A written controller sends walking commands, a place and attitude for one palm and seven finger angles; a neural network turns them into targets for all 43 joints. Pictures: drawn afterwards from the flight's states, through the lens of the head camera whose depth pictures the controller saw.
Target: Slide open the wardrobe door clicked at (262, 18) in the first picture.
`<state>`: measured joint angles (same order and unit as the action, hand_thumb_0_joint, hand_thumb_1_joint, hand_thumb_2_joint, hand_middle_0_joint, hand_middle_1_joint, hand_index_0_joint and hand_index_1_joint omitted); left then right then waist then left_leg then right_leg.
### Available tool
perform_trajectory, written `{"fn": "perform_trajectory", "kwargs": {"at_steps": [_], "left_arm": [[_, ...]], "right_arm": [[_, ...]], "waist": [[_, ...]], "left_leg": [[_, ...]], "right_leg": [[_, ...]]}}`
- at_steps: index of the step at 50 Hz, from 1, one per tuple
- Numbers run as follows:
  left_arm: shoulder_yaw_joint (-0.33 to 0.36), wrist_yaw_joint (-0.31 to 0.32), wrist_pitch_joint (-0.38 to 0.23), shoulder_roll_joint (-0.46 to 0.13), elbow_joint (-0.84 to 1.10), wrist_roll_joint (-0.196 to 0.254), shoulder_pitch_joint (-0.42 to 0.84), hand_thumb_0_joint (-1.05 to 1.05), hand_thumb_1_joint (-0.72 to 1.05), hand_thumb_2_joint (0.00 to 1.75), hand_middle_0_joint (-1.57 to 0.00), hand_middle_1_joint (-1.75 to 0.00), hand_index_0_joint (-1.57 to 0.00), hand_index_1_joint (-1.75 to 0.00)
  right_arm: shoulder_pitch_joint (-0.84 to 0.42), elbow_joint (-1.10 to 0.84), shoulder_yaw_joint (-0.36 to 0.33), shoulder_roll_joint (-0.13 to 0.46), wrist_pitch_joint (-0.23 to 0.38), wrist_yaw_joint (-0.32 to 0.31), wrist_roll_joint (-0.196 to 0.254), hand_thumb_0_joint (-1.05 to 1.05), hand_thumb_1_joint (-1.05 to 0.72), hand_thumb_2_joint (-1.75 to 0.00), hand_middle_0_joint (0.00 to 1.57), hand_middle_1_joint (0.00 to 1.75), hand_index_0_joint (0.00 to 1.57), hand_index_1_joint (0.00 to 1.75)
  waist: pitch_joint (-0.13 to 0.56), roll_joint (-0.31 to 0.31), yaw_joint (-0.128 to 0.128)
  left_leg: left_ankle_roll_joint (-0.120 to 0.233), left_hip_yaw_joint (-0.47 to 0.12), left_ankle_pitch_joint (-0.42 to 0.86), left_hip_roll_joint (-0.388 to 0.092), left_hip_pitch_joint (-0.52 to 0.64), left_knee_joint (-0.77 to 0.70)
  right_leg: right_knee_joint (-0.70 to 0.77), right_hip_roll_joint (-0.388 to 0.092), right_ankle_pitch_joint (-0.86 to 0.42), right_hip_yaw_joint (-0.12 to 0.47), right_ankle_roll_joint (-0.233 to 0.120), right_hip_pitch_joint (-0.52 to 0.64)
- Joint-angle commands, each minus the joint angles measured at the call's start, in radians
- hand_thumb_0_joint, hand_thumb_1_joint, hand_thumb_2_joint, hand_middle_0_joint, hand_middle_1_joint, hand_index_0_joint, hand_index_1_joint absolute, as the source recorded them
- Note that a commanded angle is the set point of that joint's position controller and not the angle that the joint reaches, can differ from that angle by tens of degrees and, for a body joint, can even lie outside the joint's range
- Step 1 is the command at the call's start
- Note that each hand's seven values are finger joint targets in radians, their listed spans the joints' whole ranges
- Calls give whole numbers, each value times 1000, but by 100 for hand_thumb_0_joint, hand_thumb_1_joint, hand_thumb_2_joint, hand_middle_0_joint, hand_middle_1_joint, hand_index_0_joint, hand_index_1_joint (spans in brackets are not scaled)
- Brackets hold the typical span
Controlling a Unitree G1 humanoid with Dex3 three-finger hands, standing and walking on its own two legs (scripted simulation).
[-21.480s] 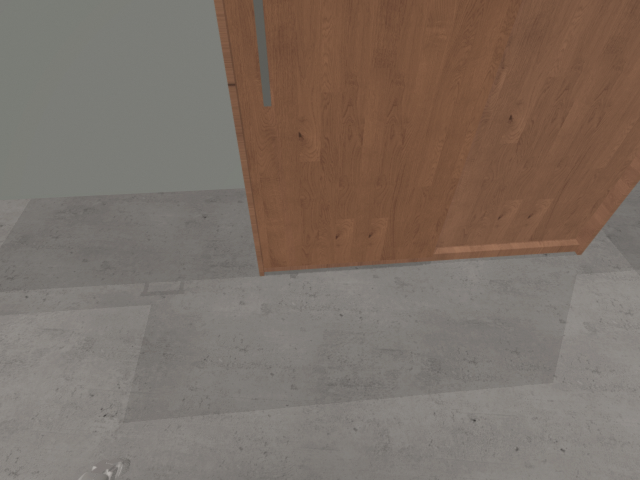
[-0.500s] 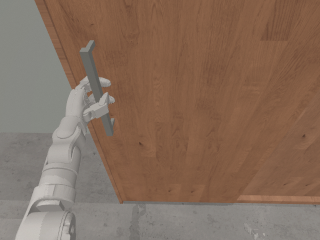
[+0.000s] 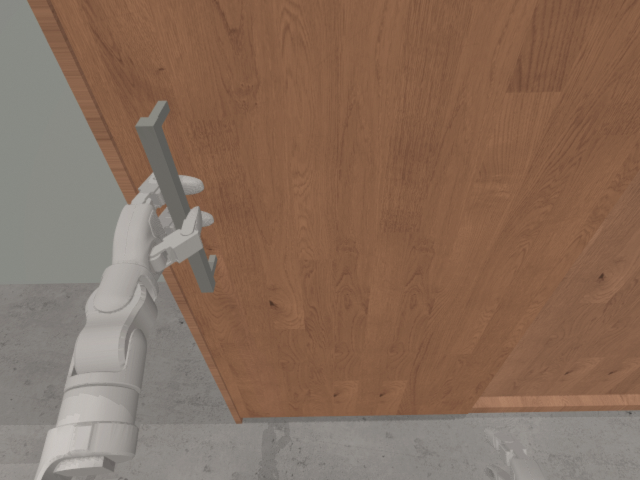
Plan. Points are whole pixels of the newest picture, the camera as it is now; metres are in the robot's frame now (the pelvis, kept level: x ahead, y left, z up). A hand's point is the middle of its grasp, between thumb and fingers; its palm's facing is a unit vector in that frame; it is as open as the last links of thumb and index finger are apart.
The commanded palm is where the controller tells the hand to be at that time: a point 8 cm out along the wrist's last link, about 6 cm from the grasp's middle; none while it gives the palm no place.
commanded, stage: tug the door sideways, standing still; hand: left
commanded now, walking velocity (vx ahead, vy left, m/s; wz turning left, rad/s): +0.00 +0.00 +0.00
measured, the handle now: (187, 210) +0.42 +0.19 +0.14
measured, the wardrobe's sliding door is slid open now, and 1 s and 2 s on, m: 0.00 0.05 0.10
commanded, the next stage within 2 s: step sideways, sliding the door along in 0.76 s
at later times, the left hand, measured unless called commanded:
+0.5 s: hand (200, 234) +0.36 +0.16 +0.15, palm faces +0.12 -0.99 -0.01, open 5.7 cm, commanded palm +0.33 +0.16 +0.15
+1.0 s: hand (234, 238) +0.36 +0.12 +0.14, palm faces +0.03 -0.99 -0.12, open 6.0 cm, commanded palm +0.35 +0.15 +0.15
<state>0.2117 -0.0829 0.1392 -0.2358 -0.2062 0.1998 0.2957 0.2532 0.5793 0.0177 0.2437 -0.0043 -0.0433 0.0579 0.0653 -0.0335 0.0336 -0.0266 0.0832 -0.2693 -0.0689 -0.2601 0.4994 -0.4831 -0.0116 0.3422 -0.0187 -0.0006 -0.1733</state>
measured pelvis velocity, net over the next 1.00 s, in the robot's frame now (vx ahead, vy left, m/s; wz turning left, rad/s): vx -0.02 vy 0.00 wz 0.03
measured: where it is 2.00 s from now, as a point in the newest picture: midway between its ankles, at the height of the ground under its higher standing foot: outside the picture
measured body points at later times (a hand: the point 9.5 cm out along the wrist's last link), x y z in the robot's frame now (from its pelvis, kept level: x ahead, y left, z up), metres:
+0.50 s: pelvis +0.01 +0.00 +0.00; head +0.01 -0.02 +0.45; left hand +0.35 +0.21 +0.15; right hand +0.20 -0.22 -0.10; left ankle -0.01 +0.14 -0.74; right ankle -0.06 -0.12 -0.74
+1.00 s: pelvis -0.02 +0.00 -0.01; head +0.00 -0.01 +0.44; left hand +0.36 +0.17 +0.15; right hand +0.16 -0.21 -0.11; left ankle -0.01 +0.14 -0.74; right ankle -0.06 -0.12 -0.73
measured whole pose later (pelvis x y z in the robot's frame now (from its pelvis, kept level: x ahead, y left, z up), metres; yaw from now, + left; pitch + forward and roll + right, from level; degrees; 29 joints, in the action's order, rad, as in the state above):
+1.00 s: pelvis -0.02 +0.00 -0.01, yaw +2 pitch +1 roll +0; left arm -0.03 0.07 0.05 -0.17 -0.28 0.11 0.44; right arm 0.16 0.62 0.04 0.20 -0.03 -0.07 0.01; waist 0.00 -0.03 -0.01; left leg -0.02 0.05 -0.28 -0.05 -0.31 0.58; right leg -0.59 -0.03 0.37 -0.03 0.01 -0.22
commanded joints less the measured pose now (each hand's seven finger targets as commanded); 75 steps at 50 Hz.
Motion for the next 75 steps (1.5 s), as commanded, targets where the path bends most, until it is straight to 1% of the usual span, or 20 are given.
{"fn": "perform_trajectory", "kwargs": {"at_steps": [1, 7, 14, 30, 43, 44, 45, 48, 52, 55, 57, 58, 59, 61, 63, 66, 70, 73, 74, 75], "left_arm": [[35, -44, -60, -154, 366, 26, 156, 0, 90, 90, -45, -140, -45, -140], [-51, -33, -10, -79, 351, 24, 355, 0, 90, 90, -45, -140, -45, -140], [-166, -14, 16, 24, 374, -7, 379, 0, 90, 90, -45, -140, -45, -140], [-398, 12, -12, 240, 347, -46, 501, 0, 90, 90, -45, -140, -45, -140], [-414, 85, -33, 269, 231, -67, 651, 0, 90, 90, -45, -140, -45, -140], [-55, 152, -131, -218, 204, -122, 642, 0, 90, 90, -45, -140, -45, -140], [-223, 146, -162, -9, 164, -124, 576, 0, 90, 90, -45, -140, -45, -140], [-259, 140, -214, 21, 190, -108, 620, 0, 90, 90, -45, -140, -45, -140], [-238, 154, -226, 0, 177, -86, 673, 0, 90, 90, -45, -140, -45, -140], [-205, 166, -226, -33, 141, -79, 659, 0, 90, 90, -45, -140, -45, -140], [-184, 170, -231, -64, 104, -89, 643, 0, 90, 90, -45, -140, -45, -140], [-171, 177, -231, -87, 94, -101, 647, 0, 90, 90, -45, -140, -45, -140], [-133, 188, -232, -122, 63, -108, 645, 0, 90, 90, -45, -140, -45, -140], [-133, 189, -228, -107, 17, -116, 670, 0, 90, 90, -45, -140, -45, -140], [-178, 180, -286, -39, 62, -130, 705, 0, 90, 90, -45, -140, -45, -140], [-154, 183, -320, -61, 90, -141, 694, 0, 90, 90, -45, -140, -45, -140], [-174, 183, -362, -51, 203, -145, 712, 0, 90, 90, -45, -140, -45, -140], [-190, 177, -373, -58, 240, -144, 692, 0, 90, 90, -45, -140, -45, -140], [-211, 175, -383, -53, 273, -138, 712, 0, 90, 90, -45, -140, -45, -140], [-207, 170, -394, -38, 301, -120, 702, 0, 90, 90, -45, -140, -45, -140]], "right_arm": [[-123, -166, -47, 115, 50, -2, -5, 0, -90, -90, 20, 30, 20, 30], [-123, -133, -43, 112, 48, -19, -6, 0, -90, -90, 20, 30, 20, 30], [-116, -124, -44, 103, 40, -19, -17, 0, -90, -90, 20, 30, 20, 30], [-145, -124, -32, 77, 45, -11, -26, 0, -90, -90, 20, 30, 20, 30], [-124, -83, -33, 76, 51, 1, -32, 0, -90, -90, 20, 30, 20, 30], [-125, -71, -35, 128, 31, -32, -39, 0, -90, -90, 20, 30, 20, 30], [-137, -67, -27, 87, 14, -35, -50, 0, -90, -90, 20, 30, 20, 30], [-141, -79, -39, 89, 9, -46, -46, 0, -90, -90, 20, 30, 20, 30], [-157, -88, -50, 91, -1, -44, -50, 0, -90, -90, 20, 30, 20, 30], [-193, -92, -43, 92, -14, -49, -37, 0, -90, -90, 20, 30, 20, 30], [-193, -88, -43, 91, -15, -53, -22, 0, -90, -90, 20, 30, 20, 30], [-194, -98, -37, 64, -15, -56, -17, 0, -90, -90, 20, 30, 20, 30], [-241, -102, -34, 57, -6, -63, -22, 0, -90, -90, 20, 30, 20, 30], [-225, -56, -51, 83, 0, -62, -29, 0, -90, -90, 20, 30, 20, 30], [-185, -33, -37, 67, 5, -59, -42, 0, -90, -90, 20, 30, 20, 30], [-152, -33, -48, 67, -15, -55, -45, 0, -90, -90, 20, 30, 20, 30], [-169, -70, -46, 49, -6, -65, -53, 0, -90, -90, 20, 30, 20, 30], [-125, -58, -52, 57, 14, -75, -55, 0, -90, -90, 20, 30, 20, 30], [-100, -50, -63, 75, 20, -76, -55, 0, -90, -90, 20, 30, 20, 30], [-118, -61, -87, 123, 33, -69, -60, 0, -90, -90, 20, 30, 20, 30]], "waist": [[304, 31, -70], [222, 37, -11], [316, 1, -8], [282, 18, 25], [274, 52, 44], [238, 62, -24], [217, 76, -11], [285, -46, 13], [241, -169, 17], [183, -140, -14], [169, -14, -32], [156, 241, -33], [85, 364, -65], [19, 255, -58], [64, 123, -41], [126, 157, -54], [194, 207, -82], [282, 122, -34], [335, 42, 17], [370, -234, 6]], "left_leg": [[62, -27, 560, 52, 218, 13], [65, -31, 514, 57, 229, 18], [64, -56, 608, 59, 296, 46], [61, -100, 512, 53, 310, 59], [54, -115, 447, 54, 292, 58], [93, -104, 421, -15, 229, 49], [94, -104, 386, -10, 221, 43], [118, -169, 426, -105, 327, 38], [218, -373, 394, -277, 339, -42], [199, -281, 213, -274, 146, 16], [118, -102, 38, -146, -78, 214], [56, 2, -166, -14, -241, 408], [38, -43, -333, 64, -399, 636], [28, -126, -254, 25, -407, 754], [17, -97, -141, 9, -385, 735], [19, -40, -107, 0, -325, 599], [22, 56, -119, 17, -241, 341], [37, 91, 72, -2, 109, -16], [76, -25, 262, -95, 417, -121], [224, -445, 659, -418, 678, -95]], "right_leg": [[-3, 35, -709, -44, -11, 92], [24, 37, -680, -42, -1, 10], [-4, 30, -694, -52, -7, 4], [-11, 28, -555, -67, -12, -79], [-10, 34, -480, -71, -17, -113], [20, -9, -393, -22, 17, -117], [8, -18, -393, -26, 21, -89], [-130, 11, -290, -44, 25, -165], [-349, 33, 178, 10, 6, -316], [-197, 13, 146, 6, -15, -151], [30, -27, 19, 46, -47, 73], [187, -178, 78, 260, -108, 127], [260, -300, 28, 468, -192, 131], [251, -299, 94, 423, -201, 77], [156, -241, -263, 274, -213, 153], [100, -213, -456, 148, -193, 214], [47, -200, -699, 148, -187, 295], [-155, -137, -775, 61, -121, 138], [-349, -107, -646, 13, -52, -107], [-639, 31, -65, -2, 24, -473]]}}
